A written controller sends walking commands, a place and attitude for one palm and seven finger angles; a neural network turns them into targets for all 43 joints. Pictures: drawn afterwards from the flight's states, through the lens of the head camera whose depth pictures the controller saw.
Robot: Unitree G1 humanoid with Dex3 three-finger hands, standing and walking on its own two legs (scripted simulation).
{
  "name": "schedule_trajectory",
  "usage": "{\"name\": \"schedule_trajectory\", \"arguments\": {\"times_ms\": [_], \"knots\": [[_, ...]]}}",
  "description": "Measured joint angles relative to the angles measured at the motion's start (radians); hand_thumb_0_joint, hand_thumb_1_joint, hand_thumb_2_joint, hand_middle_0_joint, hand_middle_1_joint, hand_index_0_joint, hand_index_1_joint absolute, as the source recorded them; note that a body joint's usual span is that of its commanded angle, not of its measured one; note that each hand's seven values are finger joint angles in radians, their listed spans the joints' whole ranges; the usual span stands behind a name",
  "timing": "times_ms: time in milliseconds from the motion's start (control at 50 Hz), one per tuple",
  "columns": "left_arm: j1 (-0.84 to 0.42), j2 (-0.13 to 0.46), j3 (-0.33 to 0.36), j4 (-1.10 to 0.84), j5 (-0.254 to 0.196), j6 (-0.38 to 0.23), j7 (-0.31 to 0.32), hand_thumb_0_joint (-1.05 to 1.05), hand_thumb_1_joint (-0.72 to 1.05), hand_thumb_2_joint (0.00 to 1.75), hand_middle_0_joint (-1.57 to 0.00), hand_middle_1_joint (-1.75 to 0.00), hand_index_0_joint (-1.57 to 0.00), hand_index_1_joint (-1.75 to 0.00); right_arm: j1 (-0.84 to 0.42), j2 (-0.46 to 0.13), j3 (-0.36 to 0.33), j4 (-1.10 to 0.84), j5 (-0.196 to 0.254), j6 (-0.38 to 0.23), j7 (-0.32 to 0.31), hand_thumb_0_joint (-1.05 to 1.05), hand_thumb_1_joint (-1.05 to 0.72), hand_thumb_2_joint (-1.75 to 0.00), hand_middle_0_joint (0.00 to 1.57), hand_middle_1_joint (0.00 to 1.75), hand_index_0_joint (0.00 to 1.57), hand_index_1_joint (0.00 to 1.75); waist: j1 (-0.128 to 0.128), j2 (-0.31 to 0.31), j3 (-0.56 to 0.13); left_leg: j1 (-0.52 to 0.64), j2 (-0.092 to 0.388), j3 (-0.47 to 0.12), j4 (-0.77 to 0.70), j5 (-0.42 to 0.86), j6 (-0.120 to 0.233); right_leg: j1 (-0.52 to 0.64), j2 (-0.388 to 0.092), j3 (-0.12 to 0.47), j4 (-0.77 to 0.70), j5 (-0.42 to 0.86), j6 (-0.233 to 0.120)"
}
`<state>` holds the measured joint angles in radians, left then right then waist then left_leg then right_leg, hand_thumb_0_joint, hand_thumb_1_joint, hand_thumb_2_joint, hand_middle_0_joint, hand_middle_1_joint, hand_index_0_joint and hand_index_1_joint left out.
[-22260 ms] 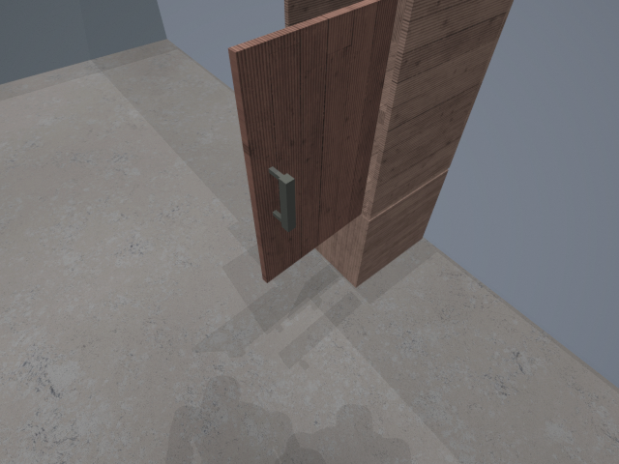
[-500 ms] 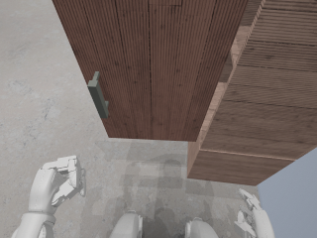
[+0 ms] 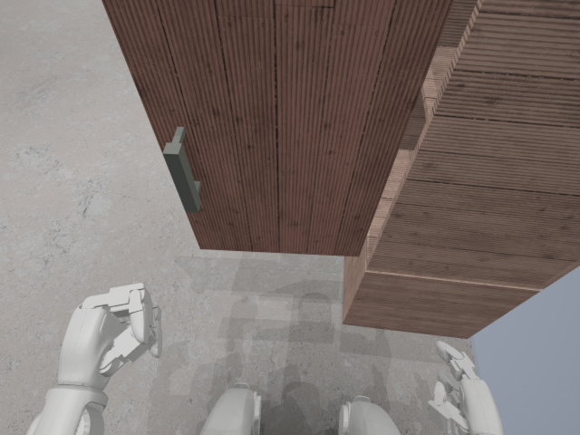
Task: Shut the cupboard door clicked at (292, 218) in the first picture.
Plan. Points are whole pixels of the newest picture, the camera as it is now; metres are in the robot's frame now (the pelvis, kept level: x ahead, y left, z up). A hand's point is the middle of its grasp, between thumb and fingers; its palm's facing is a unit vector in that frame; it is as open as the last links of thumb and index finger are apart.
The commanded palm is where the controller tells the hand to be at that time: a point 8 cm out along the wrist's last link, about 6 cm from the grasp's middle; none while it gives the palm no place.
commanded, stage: bring the fist close to the handle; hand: left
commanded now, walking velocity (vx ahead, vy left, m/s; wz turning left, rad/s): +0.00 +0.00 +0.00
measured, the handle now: (186, 171) +0.48 +0.20 +0.05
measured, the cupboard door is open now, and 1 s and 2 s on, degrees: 94 94 86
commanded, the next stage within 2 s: push the door shut along its arc in 1.30 s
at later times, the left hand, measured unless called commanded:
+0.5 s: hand (184, 262) +0.32 +0.17 +0.06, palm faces +0.00 -1.00 -0.03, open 3.1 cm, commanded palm +0.30 +0.22 +0.06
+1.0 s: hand (205, 213) +0.40 +0.15 +0.06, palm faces +0.01 -1.00 -0.02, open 3.1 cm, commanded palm +0.37 +0.21 +0.06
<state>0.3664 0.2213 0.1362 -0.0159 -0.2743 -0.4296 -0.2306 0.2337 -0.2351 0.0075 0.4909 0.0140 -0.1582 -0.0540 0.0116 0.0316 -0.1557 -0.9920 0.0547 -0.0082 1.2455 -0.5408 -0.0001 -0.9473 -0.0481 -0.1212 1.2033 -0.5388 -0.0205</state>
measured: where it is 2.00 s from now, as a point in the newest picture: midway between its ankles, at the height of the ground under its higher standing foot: outside the picture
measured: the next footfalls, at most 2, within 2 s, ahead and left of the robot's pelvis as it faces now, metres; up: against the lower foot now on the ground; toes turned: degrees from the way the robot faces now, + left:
none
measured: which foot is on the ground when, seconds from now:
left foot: down 0.00-1.00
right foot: down 0.00-1.00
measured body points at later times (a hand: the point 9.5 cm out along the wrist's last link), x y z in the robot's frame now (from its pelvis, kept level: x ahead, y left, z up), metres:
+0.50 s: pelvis +0.01 +0.00 +0.01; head +0.09 +0.00 +0.45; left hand +0.31 +0.22 +0.06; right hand +0.15 -0.25 -0.09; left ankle +0.03 +0.12 -0.63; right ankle +0.03 -0.11 -0.63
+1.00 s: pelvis +0.00 +0.00 +0.01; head +0.10 +0.00 +0.45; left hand +0.39 +0.21 +0.06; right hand +0.12 -0.26 -0.10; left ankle +0.03 +0.12 -0.63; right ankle +0.03 -0.11 -0.63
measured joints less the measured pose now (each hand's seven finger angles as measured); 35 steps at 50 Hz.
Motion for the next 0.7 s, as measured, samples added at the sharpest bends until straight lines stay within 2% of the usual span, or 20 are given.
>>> {"name": "schedule_trajectory", "arguments": {"times_ms": [120,220,300,700], "knots": [[-0.118,-0.004,-0.023,0.047,0.023,0.017,0.015,0.02,0.90,0.90,-1.30,-1.50,-1.30,-1.50,-0.010,-0.006,0.008,0.016,-0.003,-0.010,-0.002,0.01,-0.91,-0.90,0.20,0.30,0.20,0.30,0.000,0.002,0.004,-0.022,-0.004,-0.004,0.014,0.000,0.002,-0.019,-0.004,-0.003,0.013,-0.001,0.001],[-0.203,-0.005,-0.029,0.091,0.042,0.064,0.037,0.02,0.90,0.90,-1.30,-1.50,-1.30,-1.50,-0.008,-0.002,0.011,0.024,-0.001,0.003,0.002,0.01,-0.91,-0.90,0.20,0.30,0.20,0.30,-0.012,0.001,0.008,-0.011,-0.003,0.003,-0.003,0.007,0.003,-0.013,-0.002,0.004,-0.001,0.007,0.002],[-0.259,-0.008,-0.024,0.141,0.052,0.077,0.062,0.02,0.90,0.90,-1.30,-1.50,-1.30,-1.50,0.004,-0.001,0.012,0.032,-0.003,0.013,0.007,0.01,-0.91,-0.90,0.20,0.30,0.20,0.30,-0.020,0.000,0.010,0.007,-0.003,0.011,-0.030,0.016,0.003,0.000,-0.001,0.011,-0.023,0.016,0.003],[-0.511,-0.015,0.011,0.415,0.081,0.009,0.085,0.02,0.90,0.90,-1.30,-1.50,-1.30,-1.50,0.009,-0.015,-0.011,0.097,-0.006,0.054,0.019,0.01,-0.91,-0.90,0.20,0.30,0.20,0.30,-0.034,-0.011,0.017,0.029,-0.004,0.030,-0.075,0.027,0.002,0.007,0.000,0.029,-0.053,0.025,0.004]]}}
